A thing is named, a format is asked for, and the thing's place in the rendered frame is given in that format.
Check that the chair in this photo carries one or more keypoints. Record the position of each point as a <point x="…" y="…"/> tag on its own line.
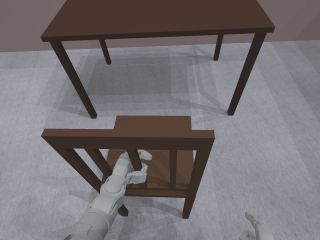
<point x="172" y="173"/>

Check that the table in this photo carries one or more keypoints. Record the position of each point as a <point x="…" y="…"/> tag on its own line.
<point x="81" y="20"/>

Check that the robot left hand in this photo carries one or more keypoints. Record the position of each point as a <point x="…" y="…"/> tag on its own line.
<point x="124" y="167"/>

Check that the robot right hand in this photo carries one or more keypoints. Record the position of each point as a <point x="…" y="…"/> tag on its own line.
<point x="262" y="231"/>

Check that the left robot forearm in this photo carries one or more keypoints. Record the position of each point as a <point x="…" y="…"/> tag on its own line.
<point x="98" y="218"/>

